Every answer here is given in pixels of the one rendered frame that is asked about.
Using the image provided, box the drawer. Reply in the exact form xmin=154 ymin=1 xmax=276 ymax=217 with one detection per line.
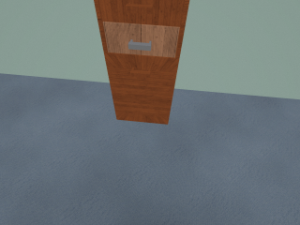
xmin=103 ymin=22 xmax=180 ymax=58

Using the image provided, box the handle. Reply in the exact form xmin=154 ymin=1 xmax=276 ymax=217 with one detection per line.
xmin=128 ymin=39 xmax=152 ymax=51
xmin=130 ymin=69 xmax=151 ymax=78
xmin=125 ymin=3 xmax=153 ymax=14

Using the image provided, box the cabinet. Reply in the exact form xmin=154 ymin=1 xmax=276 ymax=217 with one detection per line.
xmin=94 ymin=0 xmax=190 ymax=125

